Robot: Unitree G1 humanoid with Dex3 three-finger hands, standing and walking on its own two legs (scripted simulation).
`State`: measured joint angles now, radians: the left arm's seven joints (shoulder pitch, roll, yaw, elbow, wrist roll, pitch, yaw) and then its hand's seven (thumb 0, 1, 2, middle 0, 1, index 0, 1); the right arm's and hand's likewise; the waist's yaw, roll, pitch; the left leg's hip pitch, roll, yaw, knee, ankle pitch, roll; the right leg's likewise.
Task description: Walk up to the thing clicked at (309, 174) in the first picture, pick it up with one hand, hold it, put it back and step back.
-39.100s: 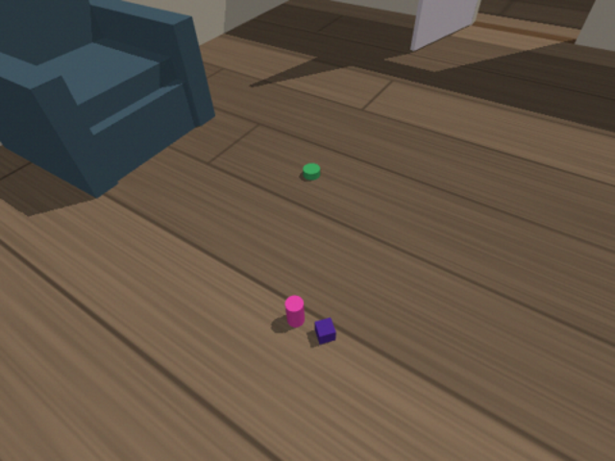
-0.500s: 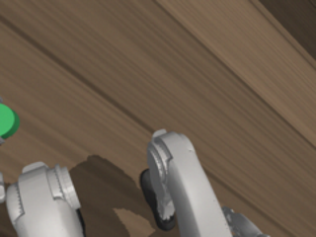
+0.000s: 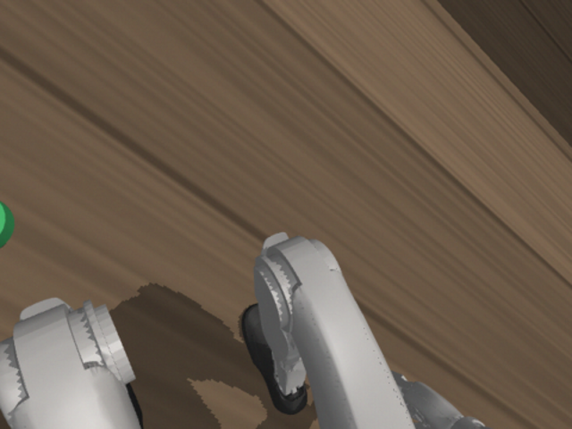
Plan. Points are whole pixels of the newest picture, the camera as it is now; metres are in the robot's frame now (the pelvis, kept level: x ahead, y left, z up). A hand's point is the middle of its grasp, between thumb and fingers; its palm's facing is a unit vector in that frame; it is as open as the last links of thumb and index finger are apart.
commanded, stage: rest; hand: left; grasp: from above
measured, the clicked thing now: out of the picture +0.43 +0.31 -0.27
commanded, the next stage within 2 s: open in 0.08 s
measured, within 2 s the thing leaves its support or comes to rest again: neither
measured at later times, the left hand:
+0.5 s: hand out of the picture +0.41 +0.32 -0.25, palm faces -0.42 -0.17 -0.89, open 12.0 cm
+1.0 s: hand out of the picture +0.41 +0.32 -0.25, palm faces -0.42 -0.17 -0.89, open 13.9 cm
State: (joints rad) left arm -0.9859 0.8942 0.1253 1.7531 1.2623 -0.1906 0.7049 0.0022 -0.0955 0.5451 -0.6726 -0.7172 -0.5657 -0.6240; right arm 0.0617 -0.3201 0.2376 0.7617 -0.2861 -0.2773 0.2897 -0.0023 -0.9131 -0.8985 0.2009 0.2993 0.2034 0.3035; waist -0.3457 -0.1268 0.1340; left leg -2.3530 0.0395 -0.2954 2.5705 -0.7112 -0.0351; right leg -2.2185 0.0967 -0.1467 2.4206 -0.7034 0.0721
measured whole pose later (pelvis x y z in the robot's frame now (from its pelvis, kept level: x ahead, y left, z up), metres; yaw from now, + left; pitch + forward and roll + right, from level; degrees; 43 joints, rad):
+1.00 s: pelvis +0.00 +0.00 +0.00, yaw +0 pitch +25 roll -14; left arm -0.99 0.95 0.13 1.76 1.23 -0.18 0.69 0.00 -0.48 0.97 -0.10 -1.02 -0.10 -1.01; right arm 0.05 -0.35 0.27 0.73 -0.29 -0.31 0.30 0.00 -0.90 -0.90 0.20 0.30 0.20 0.30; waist -0.36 -0.15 0.18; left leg -2.34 0.04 -0.31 2.56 -0.70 -0.03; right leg -2.19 0.10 -0.16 2.40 -0.69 0.08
